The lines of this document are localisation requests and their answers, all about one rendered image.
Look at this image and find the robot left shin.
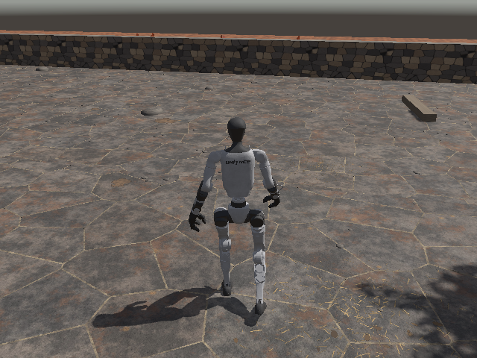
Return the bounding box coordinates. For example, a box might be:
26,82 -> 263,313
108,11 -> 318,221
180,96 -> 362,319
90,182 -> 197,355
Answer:
219,239 -> 230,286

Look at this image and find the robot right upper arm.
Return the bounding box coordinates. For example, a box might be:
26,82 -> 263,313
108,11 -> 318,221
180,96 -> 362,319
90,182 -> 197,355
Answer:
253,149 -> 275,189

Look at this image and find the left robot forearm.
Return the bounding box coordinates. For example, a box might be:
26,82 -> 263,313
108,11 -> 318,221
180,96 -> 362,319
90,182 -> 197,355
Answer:
191,180 -> 208,215

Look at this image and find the robot left foot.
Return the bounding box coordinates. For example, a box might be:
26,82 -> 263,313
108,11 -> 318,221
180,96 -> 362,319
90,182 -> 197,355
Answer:
222,279 -> 233,296

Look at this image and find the right robot hand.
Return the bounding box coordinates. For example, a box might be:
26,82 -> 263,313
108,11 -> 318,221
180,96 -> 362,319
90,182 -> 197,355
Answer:
263,195 -> 280,208

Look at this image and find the robot left upper arm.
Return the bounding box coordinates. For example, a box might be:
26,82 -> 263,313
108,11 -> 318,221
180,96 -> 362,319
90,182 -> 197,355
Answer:
201,150 -> 222,192

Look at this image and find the right robot forearm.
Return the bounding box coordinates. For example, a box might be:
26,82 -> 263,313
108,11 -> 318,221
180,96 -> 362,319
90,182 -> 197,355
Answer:
267,177 -> 279,199

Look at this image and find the left robot hand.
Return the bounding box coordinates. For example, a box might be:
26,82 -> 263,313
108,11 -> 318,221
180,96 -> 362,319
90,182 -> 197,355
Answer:
189,211 -> 206,232

